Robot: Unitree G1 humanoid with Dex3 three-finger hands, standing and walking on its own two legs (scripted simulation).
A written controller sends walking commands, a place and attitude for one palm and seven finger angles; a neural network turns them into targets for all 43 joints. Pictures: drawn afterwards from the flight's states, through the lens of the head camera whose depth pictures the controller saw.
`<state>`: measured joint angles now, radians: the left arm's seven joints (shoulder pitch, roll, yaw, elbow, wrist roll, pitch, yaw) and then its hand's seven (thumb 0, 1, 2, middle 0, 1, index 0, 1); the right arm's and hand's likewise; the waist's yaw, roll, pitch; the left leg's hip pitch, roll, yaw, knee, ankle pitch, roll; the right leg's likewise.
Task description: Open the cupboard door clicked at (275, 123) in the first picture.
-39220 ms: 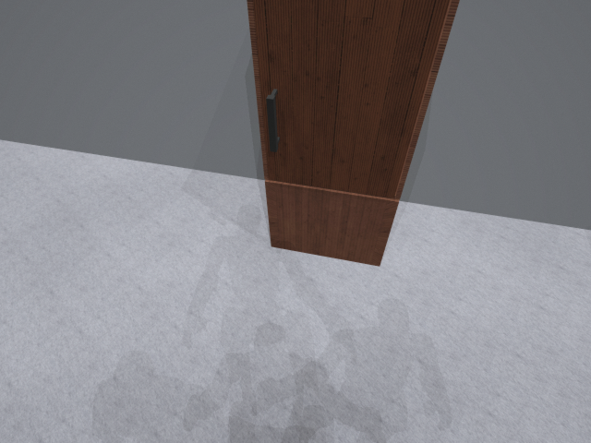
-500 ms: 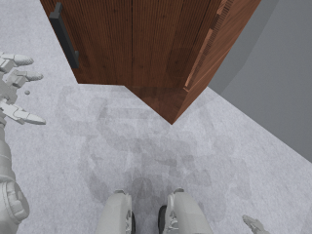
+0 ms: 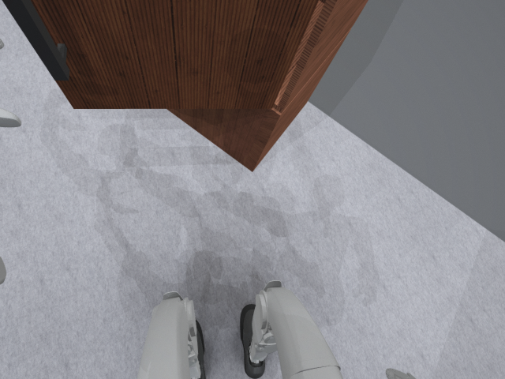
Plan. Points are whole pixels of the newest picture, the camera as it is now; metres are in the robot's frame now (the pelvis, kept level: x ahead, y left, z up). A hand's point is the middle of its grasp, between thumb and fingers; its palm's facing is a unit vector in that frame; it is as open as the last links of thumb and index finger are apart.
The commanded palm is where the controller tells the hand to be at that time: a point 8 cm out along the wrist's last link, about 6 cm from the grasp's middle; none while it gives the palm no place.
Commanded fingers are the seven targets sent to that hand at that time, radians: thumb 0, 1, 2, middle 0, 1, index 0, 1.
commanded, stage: move the hooked fingers beside the handle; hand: left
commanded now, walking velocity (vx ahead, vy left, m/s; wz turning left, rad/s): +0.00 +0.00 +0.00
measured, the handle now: (36, 18) +0.60 +0.26 +0.05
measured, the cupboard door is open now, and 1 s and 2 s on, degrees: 42 42 42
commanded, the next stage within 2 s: slide the fingers in behind the handle in 1.02 s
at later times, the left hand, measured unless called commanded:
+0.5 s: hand out of the picture +0.56 +0.33 +0.04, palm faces +0.06 -1.00 -0.03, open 14.0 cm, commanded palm +0.57 +0.33 +0.05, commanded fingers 0.00 -0.50 0.30 -0.30 -1.20 -0.30 -1.20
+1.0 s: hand out of the picture +0.56 +0.31 +0.05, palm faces +0.04 -1.00 -0.04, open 14.0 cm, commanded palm +0.56 +0.32 +0.05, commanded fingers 0.00 -0.50 0.30 -0.30 -1.20 -0.30 -1.20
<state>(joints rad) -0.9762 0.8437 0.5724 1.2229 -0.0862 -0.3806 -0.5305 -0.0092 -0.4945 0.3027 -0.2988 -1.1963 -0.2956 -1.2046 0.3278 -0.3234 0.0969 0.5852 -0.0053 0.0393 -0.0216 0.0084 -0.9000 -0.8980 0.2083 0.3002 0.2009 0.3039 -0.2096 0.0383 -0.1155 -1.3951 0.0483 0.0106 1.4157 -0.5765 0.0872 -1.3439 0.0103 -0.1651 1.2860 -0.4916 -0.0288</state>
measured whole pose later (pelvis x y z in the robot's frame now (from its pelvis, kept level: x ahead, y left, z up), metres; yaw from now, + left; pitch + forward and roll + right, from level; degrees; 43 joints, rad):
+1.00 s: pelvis +0.01 +0.01 +0.01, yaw -1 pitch +34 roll -9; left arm -1.05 0.90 0.58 1.21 -0.03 -0.32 -0.49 -0.01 -0.49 0.30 -0.30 -1.20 -0.30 -1.20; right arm 0.36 -0.30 0.12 0.54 -0.02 0.11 0.01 0.00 -0.90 -0.90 0.21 0.30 0.20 0.30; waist -0.26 0.04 -0.10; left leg -1.40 0.06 -0.01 1.39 -0.59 0.09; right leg -1.34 0.03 -0.17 1.23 -0.49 -0.02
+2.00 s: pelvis +0.01 +0.00 +0.01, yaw +0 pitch +33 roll -8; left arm -1.03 0.78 0.50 1.19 -0.06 -0.35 -0.41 -0.01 -0.49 0.30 -0.30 -1.20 -0.29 -1.22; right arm 0.36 -0.28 0.10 0.59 -0.02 0.09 0.02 0.01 -0.90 -0.90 0.21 0.30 0.20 0.30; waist -0.23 0.04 -0.11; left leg -1.40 0.05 -0.01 1.39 -0.58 0.08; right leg -1.34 0.02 -0.17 1.25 -0.50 -0.03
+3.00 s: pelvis +0.01 -0.01 +0.01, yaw +0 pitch +32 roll -6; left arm -1.01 0.69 0.49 1.20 -0.06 -0.41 -0.34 -0.01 -0.36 0.36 -0.31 -1.21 -0.30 -1.22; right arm 0.34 -0.29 0.08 0.60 -0.02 0.10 0.02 0.01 -0.90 -0.90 0.21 0.30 0.20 0.30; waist -0.23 0.05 -0.12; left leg -1.36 0.05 0.01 1.38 -0.58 0.06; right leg -1.32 0.03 -0.15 1.26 -0.50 -0.05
